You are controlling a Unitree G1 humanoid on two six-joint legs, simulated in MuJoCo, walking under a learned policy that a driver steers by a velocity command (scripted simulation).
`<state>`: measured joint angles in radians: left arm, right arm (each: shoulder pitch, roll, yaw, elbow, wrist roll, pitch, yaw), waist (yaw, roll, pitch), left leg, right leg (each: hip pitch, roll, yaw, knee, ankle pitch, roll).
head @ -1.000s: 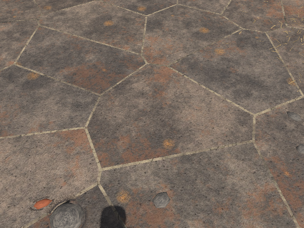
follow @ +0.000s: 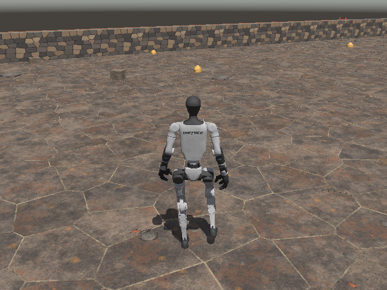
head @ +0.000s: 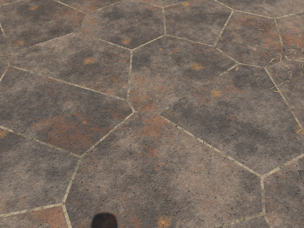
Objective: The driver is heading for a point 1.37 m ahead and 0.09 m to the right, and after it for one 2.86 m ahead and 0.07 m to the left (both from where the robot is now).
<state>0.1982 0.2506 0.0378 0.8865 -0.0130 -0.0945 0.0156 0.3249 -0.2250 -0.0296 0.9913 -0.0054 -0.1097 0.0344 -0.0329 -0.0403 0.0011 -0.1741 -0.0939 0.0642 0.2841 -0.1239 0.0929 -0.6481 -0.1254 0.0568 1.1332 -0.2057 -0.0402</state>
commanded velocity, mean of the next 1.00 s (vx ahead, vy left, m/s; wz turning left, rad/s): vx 0.25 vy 0.00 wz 0.00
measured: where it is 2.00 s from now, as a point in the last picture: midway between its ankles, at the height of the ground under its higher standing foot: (162, 183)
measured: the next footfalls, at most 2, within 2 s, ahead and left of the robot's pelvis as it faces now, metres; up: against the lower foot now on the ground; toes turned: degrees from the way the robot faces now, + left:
right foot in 0.30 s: +0.33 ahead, -0.17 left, +0.00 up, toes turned -2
left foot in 0.72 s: +0.45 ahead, +0.06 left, +0.00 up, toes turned +4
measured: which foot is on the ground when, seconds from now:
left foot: down 0.00-0.32, up 0.34-0.70, down 0.72-1.00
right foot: up 0.00-0.28, down 0.30-1.00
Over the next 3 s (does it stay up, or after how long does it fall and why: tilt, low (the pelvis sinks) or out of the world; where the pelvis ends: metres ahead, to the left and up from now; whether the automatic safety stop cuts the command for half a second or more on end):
stays up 1.29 -0.05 -0.02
